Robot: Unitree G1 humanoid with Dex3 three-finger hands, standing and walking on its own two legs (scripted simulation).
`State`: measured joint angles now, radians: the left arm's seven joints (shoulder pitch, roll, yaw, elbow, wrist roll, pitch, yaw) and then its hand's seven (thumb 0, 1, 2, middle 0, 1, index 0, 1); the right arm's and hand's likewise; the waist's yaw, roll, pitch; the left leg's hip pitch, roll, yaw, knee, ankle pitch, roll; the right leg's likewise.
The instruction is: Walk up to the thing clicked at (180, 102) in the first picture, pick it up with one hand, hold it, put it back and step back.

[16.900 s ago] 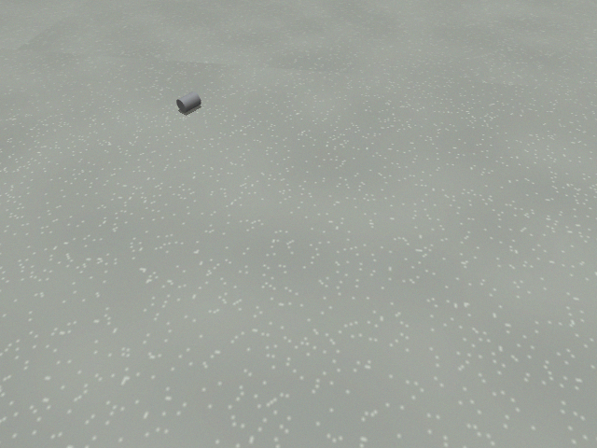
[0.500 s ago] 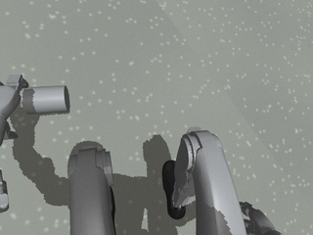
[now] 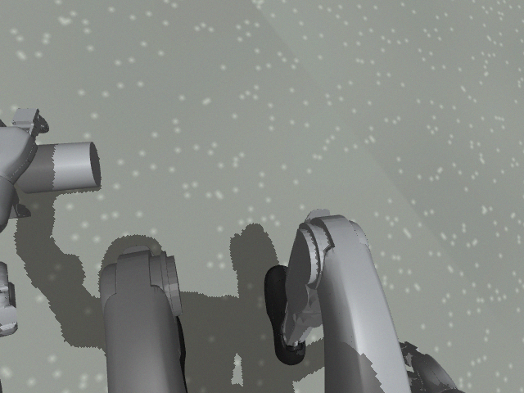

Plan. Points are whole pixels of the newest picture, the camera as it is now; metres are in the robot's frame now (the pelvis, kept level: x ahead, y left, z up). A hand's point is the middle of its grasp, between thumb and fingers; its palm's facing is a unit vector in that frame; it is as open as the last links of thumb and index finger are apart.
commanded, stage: approach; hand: left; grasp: from above
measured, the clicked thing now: (60, 167) +0.49 +0.28 -0.30
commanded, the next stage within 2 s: close in in 0.86 s
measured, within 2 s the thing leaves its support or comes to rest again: neither
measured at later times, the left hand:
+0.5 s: hand (52, 161) +0.47 +0.26 -0.19, palm faces -0.53 -0.02 -0.85, open 13.6 cm
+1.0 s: hand (39, 131) +0.51 +0.26 -0.16, palm faces -0.38 -0.02 -0.92, open 13.9 cm
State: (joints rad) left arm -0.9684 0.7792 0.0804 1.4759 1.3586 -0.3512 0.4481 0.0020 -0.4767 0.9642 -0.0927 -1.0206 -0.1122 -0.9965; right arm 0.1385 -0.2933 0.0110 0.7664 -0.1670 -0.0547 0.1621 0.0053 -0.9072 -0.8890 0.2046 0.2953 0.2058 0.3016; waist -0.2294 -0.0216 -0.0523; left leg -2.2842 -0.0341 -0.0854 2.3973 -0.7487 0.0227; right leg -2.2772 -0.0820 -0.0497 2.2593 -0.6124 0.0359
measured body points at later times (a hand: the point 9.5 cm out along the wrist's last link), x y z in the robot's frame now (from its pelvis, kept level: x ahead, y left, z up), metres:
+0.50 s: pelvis +0.00 -0.01 +0.00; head +0.26 +0.02 +0.36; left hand +0.49 +0.25 -0.14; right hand -0.01 -0.28 -0.11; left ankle +0.06 +0.11 -0.31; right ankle +0.11 -0.14 -0.31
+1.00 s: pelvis -0.01 +0.01 +0.00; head +0.24 +0.11 +0.36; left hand +0.52 +0.26 -0.11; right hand +0.08 -0.29 -0.07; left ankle +0.06 +0.11 -0.31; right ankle +0.11 -0.14 -0.31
